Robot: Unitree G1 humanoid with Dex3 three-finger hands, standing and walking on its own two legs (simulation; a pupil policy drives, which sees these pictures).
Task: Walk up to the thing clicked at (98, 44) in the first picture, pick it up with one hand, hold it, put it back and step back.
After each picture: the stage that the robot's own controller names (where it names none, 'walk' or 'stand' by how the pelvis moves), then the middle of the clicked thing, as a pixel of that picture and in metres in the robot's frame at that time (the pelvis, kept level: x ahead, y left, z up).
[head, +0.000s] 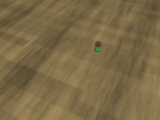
stand; (97, 46) +1.38 -0.20 -0.72
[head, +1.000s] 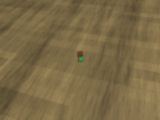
walk; (80, 56) +1.27 +0.11 -0.71
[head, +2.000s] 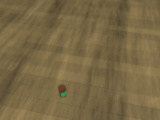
walk; (62, 91) +0.79 +0.20 -0.70
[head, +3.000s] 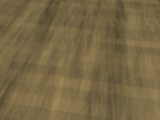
walk; out of the picture +0.47 +0.16 -0.71
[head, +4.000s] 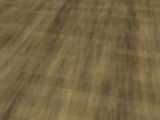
stand; out of the picture +0.36 +0.16 -0.72
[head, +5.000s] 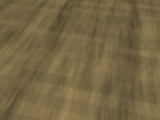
stand; out of the picture +0.36 +0.14 -0.73
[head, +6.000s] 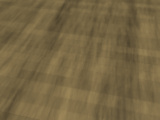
stand; out of the picture +0.37 +0.16 -0.73
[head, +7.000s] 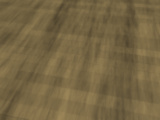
stand; out of the picture +0.36 +0.17 -0.73
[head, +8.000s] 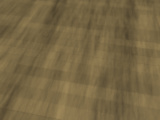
go down; out of the picture +0.36 +0.17 -0.72
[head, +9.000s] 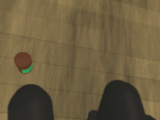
go down; (24, 63) +0.45 +0.21 -0.30
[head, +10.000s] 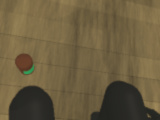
close in; (25, 65) +0.44 +0.21 -0.29
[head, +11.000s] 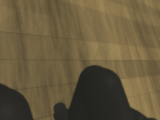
close in; out of the picture +0.43 +0.26 -0.22
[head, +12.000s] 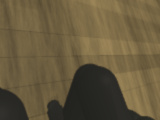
close; out of the picture +0.43 +0.27 -0.22
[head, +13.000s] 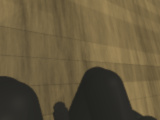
lift; out of the picture +0.38 +0.23 -0.22
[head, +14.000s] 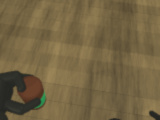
lift; (33, 94) +0.32 +0.17 -0.01
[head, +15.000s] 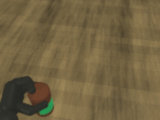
hold; (41, 100) +0.32 +0.15 +0.01
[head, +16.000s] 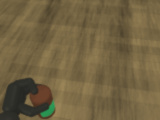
hold; (43, 102) +0.32 +0.15 +0.00
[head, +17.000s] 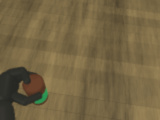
crouch; (36, 90) +0.36 +0.15 -0.05
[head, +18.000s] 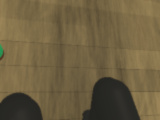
lower; out of the picture +0.48 +0.24 -0.10
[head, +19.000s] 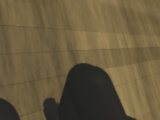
lower; out of the picture +0.44 +0.27 -0.23
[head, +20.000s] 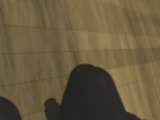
lower; out of the picture +0.43 +0.27 -0.23
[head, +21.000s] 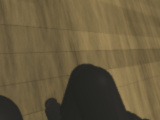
lower; out of the picture +0.43 +0.27 -0.23
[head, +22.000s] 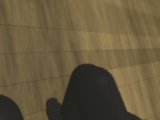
lower; out of the picture +0.43 +0.27 -0.23
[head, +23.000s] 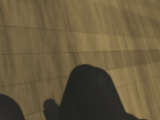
open; out of the picture +0.43 +0.26 -0.23
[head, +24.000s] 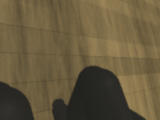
stand; out of the picture +0.42 +0.25 -0.24
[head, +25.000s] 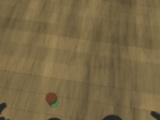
walk; (52, 100) +0.42 +0.17 -0.52
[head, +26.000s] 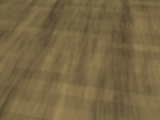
stand; out of the picture +0.39 +0.15 -0.67
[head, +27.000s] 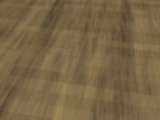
stand; out of the picture +0.38 +0.15 -0.67
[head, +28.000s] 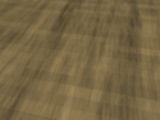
stand; out of the picture +0.39 +0.14 -0.72
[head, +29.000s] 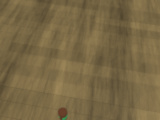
walk; (62, 114) +0.45 +0.11 -0.71
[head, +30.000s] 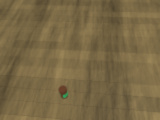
walk; (63, 92) +0.67 +0.20 -0.69
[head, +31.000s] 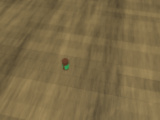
stand; (65, 64) +1.01 +0.16 -0.70
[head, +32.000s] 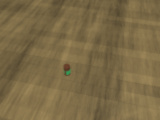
stand; (67, 69) +1.04 +0.15 -0.72
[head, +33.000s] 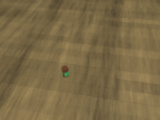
stand; (65, 71) +1.05 +0.17 -0.73
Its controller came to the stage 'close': yes
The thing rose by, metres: 0.72
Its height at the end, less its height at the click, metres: +0.00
